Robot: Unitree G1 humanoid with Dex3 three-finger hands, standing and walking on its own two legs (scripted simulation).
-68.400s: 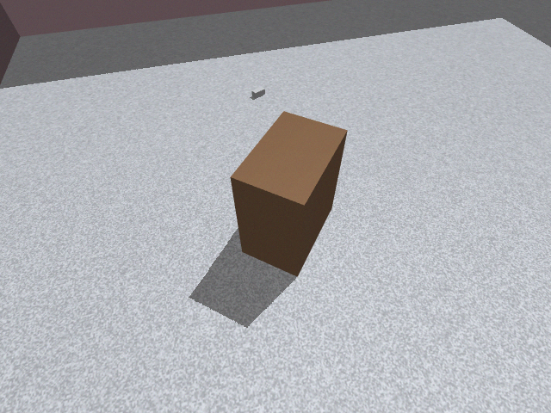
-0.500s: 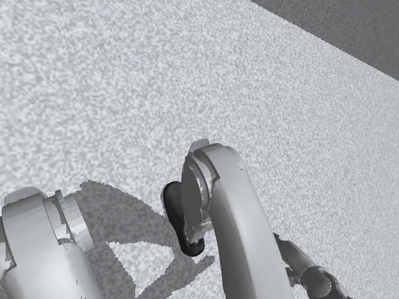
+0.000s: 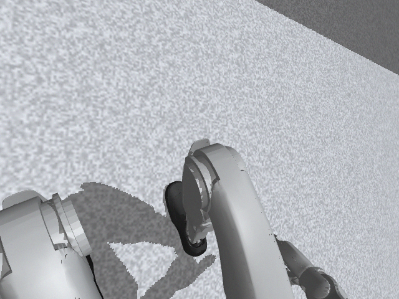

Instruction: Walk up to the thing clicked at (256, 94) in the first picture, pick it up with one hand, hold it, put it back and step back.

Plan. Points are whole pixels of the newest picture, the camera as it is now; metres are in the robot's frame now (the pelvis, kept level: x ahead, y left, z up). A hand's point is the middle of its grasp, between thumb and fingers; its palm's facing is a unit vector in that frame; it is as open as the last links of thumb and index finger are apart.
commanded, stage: rest palm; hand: left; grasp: from above
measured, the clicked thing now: out of the picture +0.46 +0.41 -0.28
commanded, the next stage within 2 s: none
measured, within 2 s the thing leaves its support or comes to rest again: neither
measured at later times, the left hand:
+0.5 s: hand out of the picture +0.43 +0.41 -0.22, palm faces -0.44 -0.14 -0.89, open 12.3 cm
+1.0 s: hand out of the picture +0.43 +0.40 -0.23, palm faces -0.47 -0.15 -0.87, open 12.4 cm
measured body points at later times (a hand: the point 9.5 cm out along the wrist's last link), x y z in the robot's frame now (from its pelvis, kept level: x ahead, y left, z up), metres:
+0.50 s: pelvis +0.00 +0.00 +0.00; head +0.26 +0.16 +0.32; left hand +0.45 +0.41 -0.17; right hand +0.09 -0.26 -0.05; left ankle +0.06 +0.12 -0.27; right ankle +0.13 -0.14 -0.26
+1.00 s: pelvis +0.00 +0.00 +0.00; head +0.27 +0.15 +0.32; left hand +0.45 +0.41 -0.18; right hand +0.09 -0.26 -0.05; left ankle +0.06 +0.12 -0.27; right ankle +0.13 -0.14 -0.26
